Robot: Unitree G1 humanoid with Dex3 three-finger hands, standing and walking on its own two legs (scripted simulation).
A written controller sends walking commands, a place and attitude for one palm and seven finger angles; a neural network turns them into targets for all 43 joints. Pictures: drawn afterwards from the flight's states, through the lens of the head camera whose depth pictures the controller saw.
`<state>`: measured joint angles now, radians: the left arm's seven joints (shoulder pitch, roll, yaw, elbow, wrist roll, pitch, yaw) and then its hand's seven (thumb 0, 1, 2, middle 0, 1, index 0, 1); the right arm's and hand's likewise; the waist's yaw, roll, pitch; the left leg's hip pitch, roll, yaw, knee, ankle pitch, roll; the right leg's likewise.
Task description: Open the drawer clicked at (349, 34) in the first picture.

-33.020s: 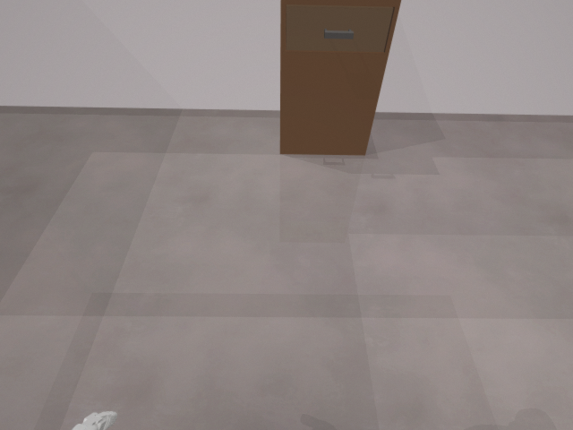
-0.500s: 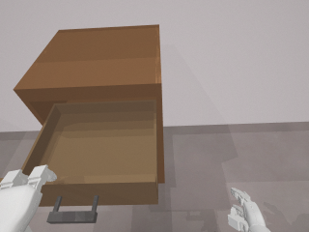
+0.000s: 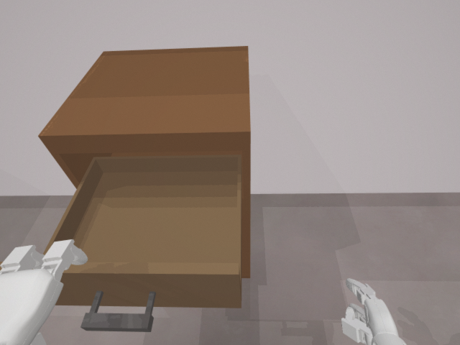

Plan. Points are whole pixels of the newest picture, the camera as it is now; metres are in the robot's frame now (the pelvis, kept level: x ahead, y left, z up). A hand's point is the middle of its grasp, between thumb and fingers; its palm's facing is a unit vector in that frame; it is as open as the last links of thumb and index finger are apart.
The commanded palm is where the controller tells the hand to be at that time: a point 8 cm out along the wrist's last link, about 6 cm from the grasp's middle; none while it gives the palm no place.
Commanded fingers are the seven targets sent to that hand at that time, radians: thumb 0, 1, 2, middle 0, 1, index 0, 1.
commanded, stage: lift the hand off the handle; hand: left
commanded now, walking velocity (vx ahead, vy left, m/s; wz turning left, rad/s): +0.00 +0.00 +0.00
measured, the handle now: (121, 309) +0.18 +0.25 -0.07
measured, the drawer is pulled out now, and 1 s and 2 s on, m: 0.30 0.30 0.30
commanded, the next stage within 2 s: draw the hand back to the body in 0.08 s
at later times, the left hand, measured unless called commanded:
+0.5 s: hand (48, 291) +0.15 +0.28 +0.10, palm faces +0.05 -0.04 -1.00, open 13.8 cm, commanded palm +0.12 +0.28 +0.14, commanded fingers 0.00 -0.50 0.30 -0.30 -1.20 -0.30 -1.20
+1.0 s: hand (71, 263) +0.18 +0.24 +0.14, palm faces +0.39 -0.80 -0.46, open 13.3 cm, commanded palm +0.12 +0.28 +0.17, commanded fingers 0.00 -0.08 0.48 -0.27 -0.93 -0.27 -0.93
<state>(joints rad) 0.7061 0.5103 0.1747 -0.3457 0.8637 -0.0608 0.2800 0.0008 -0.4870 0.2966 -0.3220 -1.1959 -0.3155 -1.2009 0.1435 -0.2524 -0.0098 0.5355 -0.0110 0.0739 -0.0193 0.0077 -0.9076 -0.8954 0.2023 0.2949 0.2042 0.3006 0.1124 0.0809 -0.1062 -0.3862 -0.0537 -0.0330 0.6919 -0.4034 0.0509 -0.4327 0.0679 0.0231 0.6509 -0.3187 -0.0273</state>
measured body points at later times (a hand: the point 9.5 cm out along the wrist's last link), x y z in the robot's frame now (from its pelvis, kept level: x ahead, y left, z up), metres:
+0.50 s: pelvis +0.01 +0.01 +0.00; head +0.02 -0.02 +0.45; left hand +0.14 +0.28 +0.15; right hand +0.23 -0.19 -0.08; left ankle -0.03 +0.09 -0.72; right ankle +0.01 -0.11 -0.72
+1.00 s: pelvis +0.02 +0.00 +0.02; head +0.00 -0.01 +0.47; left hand +0.15 +0.28 +0.16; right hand +0.22 -0.20 -0.06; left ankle -0.03 +0.09 -0.72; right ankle +0.01 -0.11 -0.72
